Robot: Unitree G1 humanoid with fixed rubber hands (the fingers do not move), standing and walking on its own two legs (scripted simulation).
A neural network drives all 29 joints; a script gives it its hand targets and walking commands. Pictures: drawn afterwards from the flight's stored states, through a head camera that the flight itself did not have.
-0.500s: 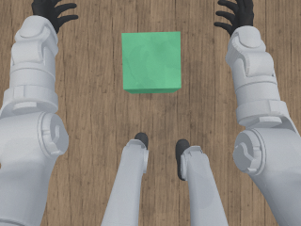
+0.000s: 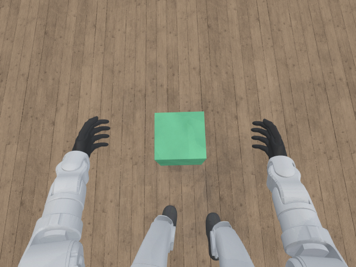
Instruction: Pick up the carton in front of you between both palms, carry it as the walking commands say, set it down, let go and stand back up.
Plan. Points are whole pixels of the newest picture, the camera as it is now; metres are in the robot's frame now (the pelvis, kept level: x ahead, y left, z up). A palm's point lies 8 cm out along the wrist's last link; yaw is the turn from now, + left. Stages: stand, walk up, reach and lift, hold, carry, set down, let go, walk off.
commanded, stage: let go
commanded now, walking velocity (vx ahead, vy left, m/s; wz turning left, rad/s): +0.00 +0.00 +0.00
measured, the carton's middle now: (180, 141) +0.49 +0.06 -0.60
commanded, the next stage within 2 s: stand in 0.88 s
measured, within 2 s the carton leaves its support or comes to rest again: neither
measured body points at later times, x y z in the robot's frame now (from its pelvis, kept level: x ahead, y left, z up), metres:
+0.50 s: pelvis +0.04 -0.03 +0.05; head +0.09 -0.04 +0.50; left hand +0.21 +0.21 -0.03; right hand +0.21 -0.27 -0.03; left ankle +0.04 +0.10 -0.69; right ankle +0.02 -0.13 -0.69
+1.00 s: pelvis +0.05 -0.01 +0.05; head +0.07 +0.00 +0.50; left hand +0.22 +0.24 -0.03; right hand +0.21 -0.26 -0.04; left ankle +0.04 +0.10 -0.69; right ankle +0.02 -0.13 -0.69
